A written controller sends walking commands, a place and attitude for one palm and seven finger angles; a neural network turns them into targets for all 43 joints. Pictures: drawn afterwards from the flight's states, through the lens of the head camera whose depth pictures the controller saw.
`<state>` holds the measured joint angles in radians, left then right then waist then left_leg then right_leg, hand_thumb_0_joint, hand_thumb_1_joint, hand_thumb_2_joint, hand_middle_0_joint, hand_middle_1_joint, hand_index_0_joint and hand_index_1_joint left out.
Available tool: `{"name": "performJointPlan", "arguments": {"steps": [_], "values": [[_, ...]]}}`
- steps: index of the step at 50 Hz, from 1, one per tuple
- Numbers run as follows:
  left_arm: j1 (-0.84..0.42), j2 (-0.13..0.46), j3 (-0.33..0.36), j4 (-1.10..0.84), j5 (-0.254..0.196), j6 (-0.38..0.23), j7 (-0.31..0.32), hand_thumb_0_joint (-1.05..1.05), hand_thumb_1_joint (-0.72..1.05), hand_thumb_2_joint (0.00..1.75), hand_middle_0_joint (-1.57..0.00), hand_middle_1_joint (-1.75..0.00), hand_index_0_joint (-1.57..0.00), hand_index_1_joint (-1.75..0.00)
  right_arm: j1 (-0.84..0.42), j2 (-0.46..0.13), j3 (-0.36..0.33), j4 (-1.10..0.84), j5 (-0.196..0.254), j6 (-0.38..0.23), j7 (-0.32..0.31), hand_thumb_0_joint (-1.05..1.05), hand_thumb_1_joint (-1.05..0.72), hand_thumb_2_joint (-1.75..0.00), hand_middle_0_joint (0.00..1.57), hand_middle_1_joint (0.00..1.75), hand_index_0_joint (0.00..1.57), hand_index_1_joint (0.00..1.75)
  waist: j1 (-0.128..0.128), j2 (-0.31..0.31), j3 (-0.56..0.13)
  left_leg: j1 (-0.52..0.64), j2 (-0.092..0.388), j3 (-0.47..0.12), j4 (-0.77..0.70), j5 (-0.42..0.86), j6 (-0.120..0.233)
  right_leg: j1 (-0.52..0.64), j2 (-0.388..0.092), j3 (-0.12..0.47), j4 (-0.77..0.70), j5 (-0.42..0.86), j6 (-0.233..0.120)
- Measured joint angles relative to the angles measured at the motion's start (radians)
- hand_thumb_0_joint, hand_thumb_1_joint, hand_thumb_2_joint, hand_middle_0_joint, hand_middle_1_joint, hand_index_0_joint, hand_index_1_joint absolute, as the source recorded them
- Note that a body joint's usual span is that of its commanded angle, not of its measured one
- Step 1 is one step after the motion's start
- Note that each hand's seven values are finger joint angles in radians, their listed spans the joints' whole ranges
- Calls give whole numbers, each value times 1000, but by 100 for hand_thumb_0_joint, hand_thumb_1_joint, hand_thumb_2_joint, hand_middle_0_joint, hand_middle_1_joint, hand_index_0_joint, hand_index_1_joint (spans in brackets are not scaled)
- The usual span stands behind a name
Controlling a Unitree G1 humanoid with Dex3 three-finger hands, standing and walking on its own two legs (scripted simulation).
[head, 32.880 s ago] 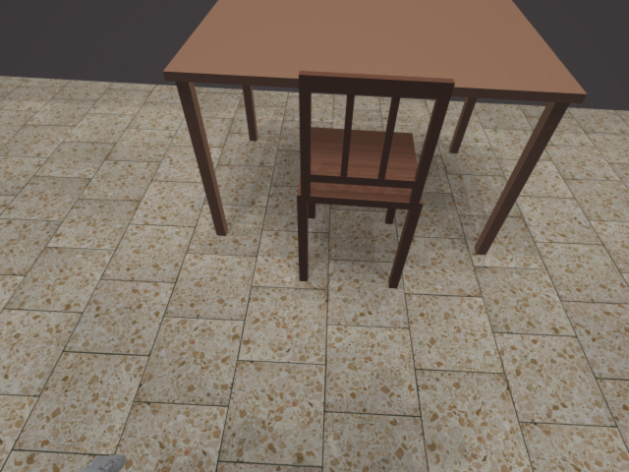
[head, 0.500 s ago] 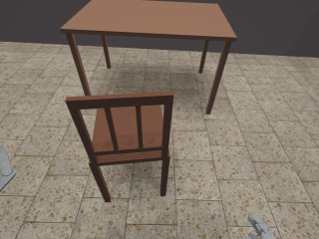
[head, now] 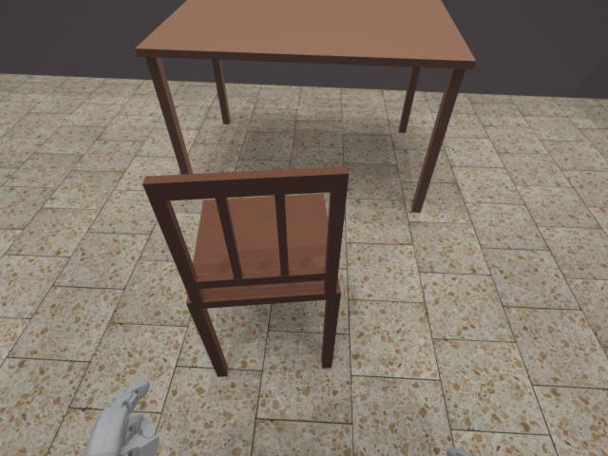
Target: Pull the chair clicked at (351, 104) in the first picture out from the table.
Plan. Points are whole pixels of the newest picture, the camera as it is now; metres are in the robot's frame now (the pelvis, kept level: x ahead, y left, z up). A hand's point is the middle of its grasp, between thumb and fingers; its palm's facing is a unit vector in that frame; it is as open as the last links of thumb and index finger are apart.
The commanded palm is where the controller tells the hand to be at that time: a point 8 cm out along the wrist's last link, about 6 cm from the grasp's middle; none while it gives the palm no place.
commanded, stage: let the arm hang, fingers relaxed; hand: left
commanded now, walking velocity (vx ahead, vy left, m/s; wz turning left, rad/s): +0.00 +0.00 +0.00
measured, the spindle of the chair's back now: (230, 240) +0.55 +0.18 -0.09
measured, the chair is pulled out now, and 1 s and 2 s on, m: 0.63 0.63 0.63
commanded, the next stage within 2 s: look to check the result in 0.92 s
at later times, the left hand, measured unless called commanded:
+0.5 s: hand out of the picture +0.00 +0.16 -0.16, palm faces +0.04 -0.98 -0.21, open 7.3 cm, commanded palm none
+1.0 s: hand out of the picture +0.02 +0.13 -0.17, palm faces +0.05 -0.98 -0.18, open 7.3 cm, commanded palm none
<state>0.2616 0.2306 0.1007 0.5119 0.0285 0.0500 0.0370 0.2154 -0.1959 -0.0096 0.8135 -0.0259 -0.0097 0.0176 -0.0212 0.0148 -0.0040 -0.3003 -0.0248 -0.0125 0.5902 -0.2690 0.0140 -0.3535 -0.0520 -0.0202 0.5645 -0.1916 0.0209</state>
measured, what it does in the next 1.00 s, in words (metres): stands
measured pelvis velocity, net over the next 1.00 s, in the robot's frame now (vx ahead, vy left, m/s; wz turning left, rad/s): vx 0.02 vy -0.03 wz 0.00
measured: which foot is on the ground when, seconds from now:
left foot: down 0.00-1.00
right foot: down 0.00-1.00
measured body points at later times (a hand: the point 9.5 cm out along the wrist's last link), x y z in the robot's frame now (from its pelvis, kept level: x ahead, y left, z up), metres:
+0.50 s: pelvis +0.02 -0.02 +0.01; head +0.04 -0.02 +0.46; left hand +0.00 +0.21 -0.15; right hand -0.01 -0.21 -0.15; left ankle +0.03 +0.11 -0.73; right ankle +0.07 -0.14 -0.73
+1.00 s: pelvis +0.02 -0.03 +0.01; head +0.04 -0.03 +0.46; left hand +0.02 +0.19 -0.15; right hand -0.01 -0.23 -0.15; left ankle +0.03 +0.11 -0.73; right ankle +0.07 -0.14 -0.73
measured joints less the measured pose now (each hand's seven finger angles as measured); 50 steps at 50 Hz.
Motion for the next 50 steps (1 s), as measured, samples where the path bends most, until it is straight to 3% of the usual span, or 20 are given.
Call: {"name": "performJointPlan", "arguments": {"steps": [3, 4, 6, 9, 17, 30, 50], "values": [[18, -67, -83, 222, -5, 22, -18, 1, 91, 90, -20, -30, -19, -30, 36, 31, 18, 43, 2, 7, -3, 1, -91, -90, 20, 30, 20, 30, -9, -40, 30, 14, 9, 3, -9, -5, -5, 12, 10, 3, -10, 0, -2], [29, -89, -83, 272, -17, 16, -10, 0, 93, 90, -20, -30, -20, -30, 51, 37, 12, 57, 7, 5, -13, 0, -92, -90, 20, 30, 20, 30, -9, -50, 39, 17, 14, 1, -14, -5, -6, 18, 14, 1, -21, 4, -4], [35, -79, -50, 326, -25, -8, 16, -3, 102, 90, -21, -30, -21, -30, 86, 42, 4, 91, 8, 3, -26, 0, -94, -90, 20, 30, 20, 30, 4, -65, 55, 23, 23, -10, -26, -1, -12, 34, 23, -11, -48, 13, -8], [53, -42, -63, 396, -19, -18, 5, -4, 104, 90, -21, -30, -21, -30, 129, 40, 2, 141, 9, 12, -35, 0, -94, -90, 20, 30, 20, 30, 19, -63, 69, 39, 32, -21, -46, 4, -17, 61, 31, -23, -86, 24, -15], [92, -28, -93, 534, -25, -20, -2, -1, 96, 90, -21, -30, -20, -30, 181, 52, 7, 211, 17, 15, -42, 0, -92, -90, 19, 30, 19, 30, 24, -20, 76, 76, 33, -21, -83, 8, -20, 92, 33, -25, -109, 21, -18], [51, -111, -111, 553, -26, -38, 2, 0, 91, 90, -20, -30, -20, -30, 142, 108, 20, 240, 14, 8, -43, 1, -91, -90, 20, 30, 20, 30, 22, 5, 52, 93, 36, -18, -95, 9, -29, 91, 35, -22, -88, 5, -28], [43, -104, -95, 551, -24, -37, 5, 1, 92, 90, -20, -30, -20, -30, 155, 99, 6, 246, 15, 6, -50, 0, -91, -90, 19, 30, 19, 30, 21, -8, 62, 94, 50, -23, -101, 15, -42, 92, 49, -27, -92, 10, -42]]}}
